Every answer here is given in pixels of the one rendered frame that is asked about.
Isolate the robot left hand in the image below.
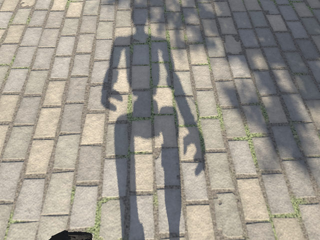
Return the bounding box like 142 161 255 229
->
49 230 93 240

